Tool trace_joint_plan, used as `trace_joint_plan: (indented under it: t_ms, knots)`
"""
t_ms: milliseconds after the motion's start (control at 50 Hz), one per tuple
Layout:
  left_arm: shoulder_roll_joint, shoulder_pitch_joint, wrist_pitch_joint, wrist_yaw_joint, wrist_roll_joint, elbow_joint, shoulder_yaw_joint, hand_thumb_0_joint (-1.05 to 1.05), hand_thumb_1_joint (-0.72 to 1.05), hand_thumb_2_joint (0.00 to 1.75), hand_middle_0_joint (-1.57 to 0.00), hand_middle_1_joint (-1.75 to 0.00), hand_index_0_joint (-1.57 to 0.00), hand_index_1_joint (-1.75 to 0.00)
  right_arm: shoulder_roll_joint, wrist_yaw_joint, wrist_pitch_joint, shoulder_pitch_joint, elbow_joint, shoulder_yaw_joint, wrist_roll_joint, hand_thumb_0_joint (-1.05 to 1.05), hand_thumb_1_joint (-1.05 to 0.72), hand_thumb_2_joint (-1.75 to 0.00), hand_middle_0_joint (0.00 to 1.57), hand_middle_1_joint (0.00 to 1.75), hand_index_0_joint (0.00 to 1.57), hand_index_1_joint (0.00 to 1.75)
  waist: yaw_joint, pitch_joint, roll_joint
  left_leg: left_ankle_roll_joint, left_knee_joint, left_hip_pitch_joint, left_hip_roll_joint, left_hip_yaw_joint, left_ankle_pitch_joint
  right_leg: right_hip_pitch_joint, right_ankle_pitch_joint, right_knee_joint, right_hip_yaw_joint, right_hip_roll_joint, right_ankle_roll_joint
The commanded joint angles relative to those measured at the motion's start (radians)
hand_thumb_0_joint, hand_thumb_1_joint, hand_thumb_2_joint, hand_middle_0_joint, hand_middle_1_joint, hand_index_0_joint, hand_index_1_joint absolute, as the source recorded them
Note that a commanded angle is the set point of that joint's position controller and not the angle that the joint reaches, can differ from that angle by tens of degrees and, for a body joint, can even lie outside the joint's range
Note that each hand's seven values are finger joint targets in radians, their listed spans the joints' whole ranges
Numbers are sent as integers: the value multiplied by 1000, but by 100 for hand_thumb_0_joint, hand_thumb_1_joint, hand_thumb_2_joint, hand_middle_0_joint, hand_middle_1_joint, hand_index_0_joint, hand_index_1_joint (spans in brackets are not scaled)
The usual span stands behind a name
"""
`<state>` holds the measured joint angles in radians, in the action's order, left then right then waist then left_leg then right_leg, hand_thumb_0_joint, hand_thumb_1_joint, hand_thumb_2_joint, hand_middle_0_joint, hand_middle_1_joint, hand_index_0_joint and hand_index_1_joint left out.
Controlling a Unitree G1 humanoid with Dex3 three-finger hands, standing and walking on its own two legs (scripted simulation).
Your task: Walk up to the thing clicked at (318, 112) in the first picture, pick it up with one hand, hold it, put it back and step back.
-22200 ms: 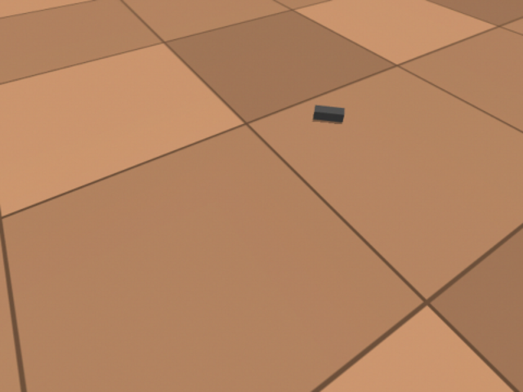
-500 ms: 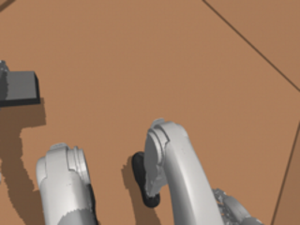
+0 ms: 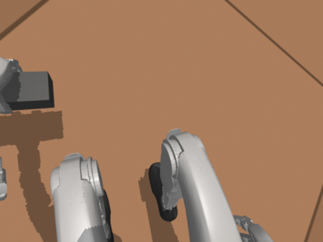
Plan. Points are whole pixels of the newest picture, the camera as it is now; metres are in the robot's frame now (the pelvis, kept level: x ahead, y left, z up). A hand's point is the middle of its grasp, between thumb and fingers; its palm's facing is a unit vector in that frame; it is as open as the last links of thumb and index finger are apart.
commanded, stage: lift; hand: left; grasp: from above
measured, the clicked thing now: (7, 92) +0.49 +0.29 -0.18
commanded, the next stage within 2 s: hold in 1.60 s
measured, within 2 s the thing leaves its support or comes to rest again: neither
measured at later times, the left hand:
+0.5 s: hand out of the picture +0.42 +0.31 -0.03, palm faces -0.46 -0.05 -0.88, open 10.3 cm
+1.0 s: hand out of the picture +0.36 +0.28 +0.18, palm faces -0.45 -0.08 -0.89, open 10.3 cm
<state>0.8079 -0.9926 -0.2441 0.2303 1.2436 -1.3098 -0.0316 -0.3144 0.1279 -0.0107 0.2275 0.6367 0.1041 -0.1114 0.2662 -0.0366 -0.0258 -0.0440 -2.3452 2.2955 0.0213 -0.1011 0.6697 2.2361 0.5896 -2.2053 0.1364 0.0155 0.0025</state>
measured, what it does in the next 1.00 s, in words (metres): rises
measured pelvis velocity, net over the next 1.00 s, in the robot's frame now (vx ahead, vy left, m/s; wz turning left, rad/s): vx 0.02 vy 0.01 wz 0.10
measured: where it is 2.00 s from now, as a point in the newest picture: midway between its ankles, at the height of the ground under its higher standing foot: (135, 215)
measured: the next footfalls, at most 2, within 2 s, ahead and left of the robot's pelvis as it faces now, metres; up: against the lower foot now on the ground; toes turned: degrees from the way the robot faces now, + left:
none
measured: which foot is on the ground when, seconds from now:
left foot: down 0.00-1.00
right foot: down 0.00-1.00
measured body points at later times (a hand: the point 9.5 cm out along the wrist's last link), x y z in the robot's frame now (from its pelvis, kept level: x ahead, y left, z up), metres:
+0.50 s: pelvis +0.00 +0.00 +0.08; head +0.20 +0.06 +0.48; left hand +0.44 +0.31 +0.02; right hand +0.11 -0.27 -0.03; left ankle +0.08 +0.11 -0.32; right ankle +0.12 -0.11 -0.32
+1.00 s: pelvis +0.02 +0.01 +0.26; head +0.12 +0.03 +0.70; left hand +0.38 +0.29 +0.24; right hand +0.15 -0.25 +0.14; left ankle +0.08 +0.11 -0.32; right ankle +0.12 -0.11 -0.32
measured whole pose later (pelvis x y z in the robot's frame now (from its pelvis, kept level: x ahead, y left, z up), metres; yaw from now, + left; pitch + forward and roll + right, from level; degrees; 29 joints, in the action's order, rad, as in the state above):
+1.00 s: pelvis +0.02 +0.01 +0.26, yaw +6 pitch +22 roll -4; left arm 0.52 -0.41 -0.12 0.06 1.01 -0.78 0.12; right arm -0.24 -0.04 0.04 0.22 0.69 -0.01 0.04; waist 0.09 -0.19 -0.05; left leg -0.04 -1.49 1.31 0.00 -0.02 0.57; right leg 1.30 0.50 -1.41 0.04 -0.02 0.02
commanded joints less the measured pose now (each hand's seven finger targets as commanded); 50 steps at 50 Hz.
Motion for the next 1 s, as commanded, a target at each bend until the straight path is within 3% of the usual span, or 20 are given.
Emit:
trace_joint_plan:
  t_ms: [0,80,100,140,260,340,380,440,480,520,580,680,720,760,820,920,940,980]
  knots:
    - [258,-295,24,7,-49,200,-54,0,65,74,-101,-66,-102,-65,-261,-15,5,217,-13,-114,19,0,-91,-91,20,30,20,30,-17,-763,-356,24,329,-596,13,20,-175,-371,-138,216,11,-31,-62]
    - [228,-259,29,-33,-70,261,-45,0,66,79,-104,-64,-104,-65,-253,-19,22,214,-11,-130,32,0,-91,-91,20,30,20,30,-22,-743,-335,21,354,-605,13,19,-176,-376,-138,242,1,-26,-61]
    - [250,-263,24,-40,-72,301,-58,0,66,79,-104,-65,-104,-66,-252,-20,27,212,-15,-138,37,0,-91,-91,20,30,20,30,-35,-774,-333,17,363,-612,13,25,-173,-393,-136,250,-4,-27,-60]
    - [210,-214,19,-57,-89,313,-48,0,68,81,-105,-66,-105,-67,-246,-22,33,210,-14,-148,41,0,-91,-91,20,30,20,30,-42,-773,-310,16,370,-635,13,29,-195,-403,-149,266,-12,-24,-59]
    - [165,-169,-2,-86,-132,408,-36,0,71,84,-107,-69,-107,-69,-228,-34,43,192,-26,-172,59,0,-91,-91,20,30,20,30,-58,-771,-259,6,445,-647,16,30,-123,-455,-106,334,-32,-24,-55]
    - [155,-115,-4,-91,-151,470,-35,0,71,79,-106,-65,-106,-65,-212,-49,47,170,-42,-178,73,0,-90,-91,20,30,20,30,-87,-787,-213,-2,524,-672,10,21,-41,-526,-60,386,-39,-32,-45]
    - [128,-115,0,-91,-167,539,-27,0,71,77,-105,-67,-106,-66,-202,-56,47,166,-48,-186,82,0,-90,-91,20,30,20,30,-92,-833,-240,0,568,-746,4,15,-59,-566,-95,406,-43,-33,-39]
    - [94,-28,19,-91,-181,537,-10,0,69,80,-105,-65,-105,-65,-192,-68,49,153,-42,-186,95,0,-90,-91,20,30,20,30,-98,-790,-205,3,611,-798,3,7,-103,-606,-127,449,-45,-30,-36]
    - [127,-43,30,-89,-173,590,-28,0,69,80,-104,-67,-104,-66,-191,-78,52,149,-44,-192,102,0,-90,-90,20,30,20,30,-117,-850,-236,8,643,-888,-1,-1,-165,-639,-164,461,-48,-32,-35]
    - [96,-12,42,-91,-180,614,-18,0,69,78,-103,-66,-104,-65,-185,-84,56,143,-46,-197,109,0,-90,-90,20,30,20,30,-119,-838,-223,12,685,-945,-3,-14,-195,-663,-172,494,-46,-32,-33]
    - [54,57,67,-90,-191,586,-3,0,70,80,-105,-66,-105,-66,-164,-98,57,118,-40,-193,117,0,-91,-90,20,30,20,30,-122,-752,-184,11,744,-971,-7,-7,-177,-716,-158,564,-49,-33,-30]
    - [3,127,101,-114,-208,642,34,0,71,83,-108,-66,-107,-67,-138,-121,57,87,-51,-194,130,0,-90,-90,20,30,20,30,-132,-716,-140,4,850,-1025,-5,31,-134,-890,-138,705,-70,-42,-26]
    - [14,193,113,-124,-223,647,21,0,73,81,-107,-66,-107,-66,-132,-133,52,67,-51,-187,138,0,-90,-90,20,30,20,30,-152,-674,-138,8,915,-1058,-7,19,-109,-940,-122,745,-72,-44,-25]
    - [-17,203,119,-138,-228,689,46,0,73,84,-110,-63,-108,-65,-125,-145,50,60,-54,-187,143,0,-90,-90,20,30,20,30,-153,-668,-132,12,967,-1127,-14,16,-120,-983,-130,792,-74,-48,-26]
    - [-33,246,128,-143,-245,715,46,0,76,86,-113,-63,-111,-66,-116,-161,41,44,-45,-182,148,0,-90,-90,20,30,20,30,-158,-608,-124,18,1042,-1189,-23,3,-128,-1028,-135,848,-78,-51,-25]
    - [-69,268,121,-125,-241,723,65,0,74,81,-111,-62,-109,-64,-96,-183,16,37,-31,-175,154,0,-90,-90,20,30,20,30,-161,-538,-107,19,1167,-1292,-26,2,-108,-1145,-124,975,-91,-60,-23]
    - [-54,282,122,-117,-237,695,52,0,73,80,-111,-60,-109,-62,-98,-186,11,33,-24,-175,156,0,-90,-90,20,30,20,30,-171,-518,-96,20,1196,-1318,-26,-6,-97,-1167,-115,997,-92,-62,-22]
    - [-100,294,124,-111,-235,676,84,0,70,81,-111,-60,-108,-63,-92,-189,1,32,-19,-174,156,0,-91,-91,20,30,20,30,-167,-468,-99,23,1244,-1349,-29,-3,-86,-1196,-106,1049,-99,-64,-20]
